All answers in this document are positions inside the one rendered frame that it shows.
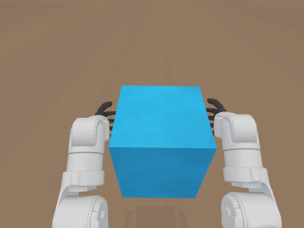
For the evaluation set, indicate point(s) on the right robot upper arm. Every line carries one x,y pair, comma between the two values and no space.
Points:
249,210

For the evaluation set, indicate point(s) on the carton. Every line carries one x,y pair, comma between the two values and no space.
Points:
161,143

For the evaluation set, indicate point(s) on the right robot forearm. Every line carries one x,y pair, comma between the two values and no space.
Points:
240,143

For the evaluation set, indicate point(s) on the robot left hand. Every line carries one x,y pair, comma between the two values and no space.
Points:
101,112

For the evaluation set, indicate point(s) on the left robot upper arm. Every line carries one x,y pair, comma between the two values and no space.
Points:
86,211

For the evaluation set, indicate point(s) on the left robot forearm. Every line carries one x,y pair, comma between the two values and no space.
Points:
84,169

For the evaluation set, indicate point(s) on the robot right hand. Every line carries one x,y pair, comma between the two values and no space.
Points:
219,109

